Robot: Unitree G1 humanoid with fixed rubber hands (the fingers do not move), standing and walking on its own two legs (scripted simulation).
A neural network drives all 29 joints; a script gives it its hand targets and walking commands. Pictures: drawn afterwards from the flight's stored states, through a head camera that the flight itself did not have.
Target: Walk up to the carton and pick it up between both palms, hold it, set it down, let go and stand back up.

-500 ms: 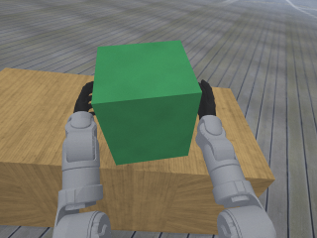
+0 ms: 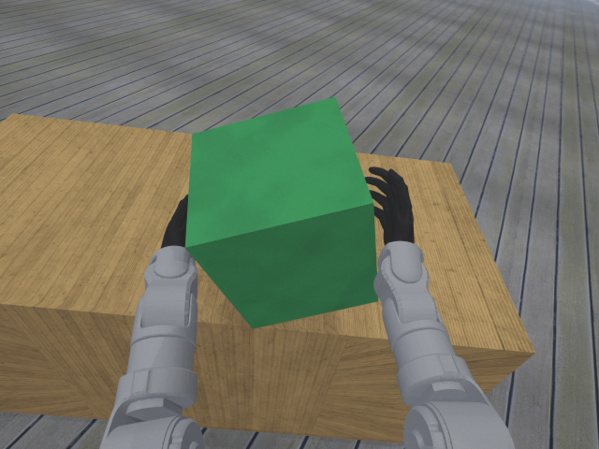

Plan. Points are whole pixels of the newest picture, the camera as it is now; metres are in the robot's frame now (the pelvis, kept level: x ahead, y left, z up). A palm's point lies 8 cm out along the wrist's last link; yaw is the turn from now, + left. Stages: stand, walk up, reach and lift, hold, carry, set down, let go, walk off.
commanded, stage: set down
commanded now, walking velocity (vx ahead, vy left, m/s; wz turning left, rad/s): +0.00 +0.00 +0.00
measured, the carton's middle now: (290, 222) +0.42 +0.00 +0.10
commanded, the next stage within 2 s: none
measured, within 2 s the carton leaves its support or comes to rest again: neither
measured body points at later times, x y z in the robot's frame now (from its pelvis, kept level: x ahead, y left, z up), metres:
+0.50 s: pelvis +0.00 +0.01 +0.00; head -0.01 +0.04 +0.45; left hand +0.38 +0.17 +0.09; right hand +0.38 -0.13 +0.13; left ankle +0.02 +0.14 -0.75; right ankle -0.02 -0.11 -0.75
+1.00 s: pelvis +0.01 +0.00 +0.00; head +0.02 +0.02 +0.45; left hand +0.42 +0.15 +0.07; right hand +0.40 -0.14 +0.09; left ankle +0.02 +0.14 -0.75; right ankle -0.02 -0.11 -0.75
